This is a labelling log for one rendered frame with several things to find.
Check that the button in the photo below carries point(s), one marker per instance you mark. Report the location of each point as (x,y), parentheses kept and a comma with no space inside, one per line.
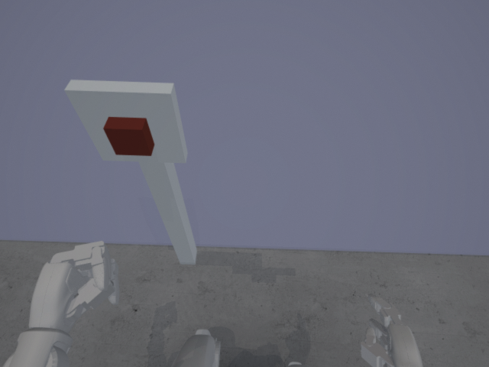
(129,136)

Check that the robot left thigh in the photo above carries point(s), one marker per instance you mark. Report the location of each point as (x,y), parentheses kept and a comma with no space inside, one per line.
(199,351)

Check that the robot left forearm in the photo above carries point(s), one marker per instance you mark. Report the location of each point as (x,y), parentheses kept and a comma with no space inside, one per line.
(41,347)

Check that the robot right hand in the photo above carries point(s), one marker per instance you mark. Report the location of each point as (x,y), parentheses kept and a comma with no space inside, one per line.
(398,347)

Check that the panel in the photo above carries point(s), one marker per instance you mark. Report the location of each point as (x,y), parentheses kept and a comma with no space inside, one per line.
(95,101)

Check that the robot left shin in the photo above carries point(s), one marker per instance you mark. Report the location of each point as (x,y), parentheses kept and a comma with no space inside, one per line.
(202,332)

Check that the robot left hand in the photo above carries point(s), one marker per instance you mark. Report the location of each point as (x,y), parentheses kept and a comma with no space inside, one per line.
(53,304)

